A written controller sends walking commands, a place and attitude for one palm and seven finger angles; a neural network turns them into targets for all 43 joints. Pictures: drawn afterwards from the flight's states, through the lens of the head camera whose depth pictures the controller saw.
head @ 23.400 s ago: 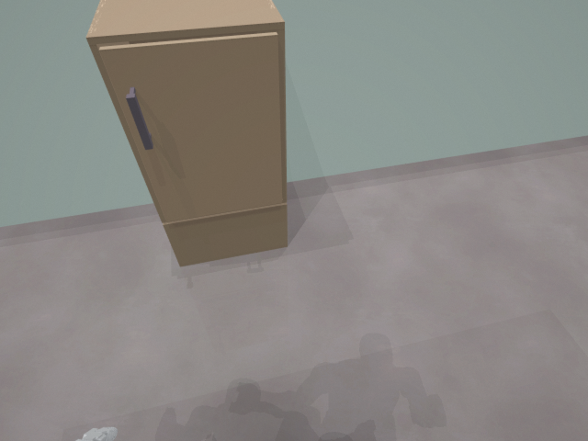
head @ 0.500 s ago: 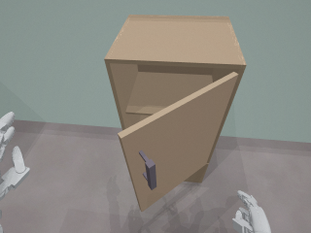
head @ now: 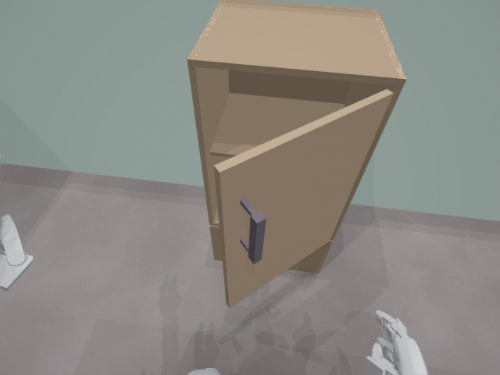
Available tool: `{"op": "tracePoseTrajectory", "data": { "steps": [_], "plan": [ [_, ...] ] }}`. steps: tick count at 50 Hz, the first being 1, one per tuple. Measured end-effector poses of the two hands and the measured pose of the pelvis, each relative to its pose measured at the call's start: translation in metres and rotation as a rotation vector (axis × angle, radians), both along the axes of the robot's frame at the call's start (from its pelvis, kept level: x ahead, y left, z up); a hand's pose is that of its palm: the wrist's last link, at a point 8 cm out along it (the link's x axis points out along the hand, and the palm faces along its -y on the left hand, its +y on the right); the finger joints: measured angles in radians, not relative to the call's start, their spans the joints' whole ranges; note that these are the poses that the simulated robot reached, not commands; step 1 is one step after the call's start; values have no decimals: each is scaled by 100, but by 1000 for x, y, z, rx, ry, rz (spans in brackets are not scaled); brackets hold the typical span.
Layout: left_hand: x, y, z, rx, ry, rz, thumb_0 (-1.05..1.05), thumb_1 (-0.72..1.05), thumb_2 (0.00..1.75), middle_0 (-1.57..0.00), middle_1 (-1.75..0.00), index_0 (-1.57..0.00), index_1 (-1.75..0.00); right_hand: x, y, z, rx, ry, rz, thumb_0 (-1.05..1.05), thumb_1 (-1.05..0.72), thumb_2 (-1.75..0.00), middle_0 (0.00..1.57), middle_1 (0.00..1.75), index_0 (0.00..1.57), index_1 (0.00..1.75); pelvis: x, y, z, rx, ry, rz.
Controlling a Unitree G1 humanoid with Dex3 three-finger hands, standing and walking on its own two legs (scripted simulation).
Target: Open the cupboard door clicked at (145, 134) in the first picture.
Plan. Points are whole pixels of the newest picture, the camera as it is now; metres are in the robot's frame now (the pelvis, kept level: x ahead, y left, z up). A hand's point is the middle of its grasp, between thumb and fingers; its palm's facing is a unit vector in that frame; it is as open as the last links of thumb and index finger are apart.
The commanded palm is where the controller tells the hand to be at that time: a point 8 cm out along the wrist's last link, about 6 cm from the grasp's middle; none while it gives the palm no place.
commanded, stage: step back with the hand held close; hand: left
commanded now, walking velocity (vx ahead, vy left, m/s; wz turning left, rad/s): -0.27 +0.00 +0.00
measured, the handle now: (250, 232) +0.38 +0.03 -0.03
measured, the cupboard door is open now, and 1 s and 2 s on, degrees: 42 42 42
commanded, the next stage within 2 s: stop stepping back and stand still in 0.48 s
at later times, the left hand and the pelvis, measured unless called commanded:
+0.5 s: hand out of the picture +0.12 +0.26 +0.18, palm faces +0.48 -0.75 -0.45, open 7.4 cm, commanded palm +0.06 +0.29 +0.19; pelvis -0.08 -0.01 -0.01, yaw +0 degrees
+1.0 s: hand out of the picture +0.05 +0.25 +0.17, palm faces +0.42 -0.80 -0.43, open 7.4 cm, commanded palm +0.01 +0.28 +0.19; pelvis -0.14 -0.01 +0.01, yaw -3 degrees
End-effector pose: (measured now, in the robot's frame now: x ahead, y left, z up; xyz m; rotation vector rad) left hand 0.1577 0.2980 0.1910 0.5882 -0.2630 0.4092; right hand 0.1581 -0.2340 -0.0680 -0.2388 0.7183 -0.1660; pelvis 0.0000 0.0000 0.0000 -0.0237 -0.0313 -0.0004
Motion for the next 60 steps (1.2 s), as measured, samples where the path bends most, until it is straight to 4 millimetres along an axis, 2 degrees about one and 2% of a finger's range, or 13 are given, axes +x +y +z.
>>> {"op": "tracePoseTrajectory", "data": {
  "steps": [12,16,20,23,26,30,33,37,41,48,52,55,60],
  "plan": [
    [-34,3,3,-6,-78,-30,2,89,90,-21,-30,-21,-30,-36,-4,-5,-45,48,1,1,-90,-90,20,30,21,30,-33,6,-5,-10,9,23],
    [-44,11,9,40,-73,-32,2,88,90,-21,-30,-22,-30,-48,0,-3,-48,38,-12,1,-90,-90,20,30,21,30,-46,8,-5,-45,9,50],
    [-64,16,14,47,-88,6,2,88,90,-21,-30,-22,-30,-55,8,-3,-14,33,17,1,-90,-90,20,30,20,30,-55,2,-2,-47,34,54],
    [-79,10,9,10,-68,25,2,89,90,-21,-30,-21,-30,-58,13,-4,12,19,54,1,-90,-90,20,30,20,30,-66,-4,-2,-29,68,24],
    [-87,-7,0,-11,-54,-8,2,89,90,-20,-30,-21,-30,-62,13,-10,33,7,90,1,-90,-90,20,30,21,30,-84,-12,-7,-5,92,-20],
    [-86,-24,1,-41,-41,-82,2,89,90,-21,-30,-21,-30,-81,9,-7,36,53,62,1,-90,-90,20,30,21,30,-95,-14,3,2,74,-24],
    [-84,-22,4,-20,-26,-119,2,88,90,-21,-30,-22,-30,-93,1,3,12,41,20,1,-90,-90,20,30,21,30,-99,-12,5,4,75,-35],
    [-87,-15,1,-13,22,-127,2,88,90,-21,-30,-22,-30,-114,-11,18,-8,-5,-25,1,-90,-90,20,30,21,30,-117,-11,8,20,53,-51],
    [-107,-20,0,-6,67,-125,2,89,90,-21,-30,-22,-30,-140,-22,24,-25,-53,-42,1,-90,-90,20,30,21,30,-135,-13,9,21,40,-53],
    [-148,-19,2,-35,37,-71,2,88,90,-21,-30,-22,-30,-187,-36,10,-51,58,-74,1,-90,-90,20,30,20,30,-146,-12,11,11,33,-58],
    [-146,-5,-5,-82,-41,-13,2,88,90,-21,-30,-22,-30,-203,-35,-4,-75,94,-86,1,-90,-90,20,30,20,30,-146,-4,4,-7,22,-25],
    [-139,2,-9,-104,-45,6,2,89,90,-21,-30,-21,-30,-207,-25,-8,-49,97,-98,1,-90,-90,20,30,20,30,-148,-2,5,15,6,-33],
    [-130,-13,-1,-54,-15,-34,2,89,90,-20,-30,-21,-30,-200,-3,-6,36,42,-73,1,-90,-90,20,30,20,30,-150,-10,8,41,16,-44]
  ]
}}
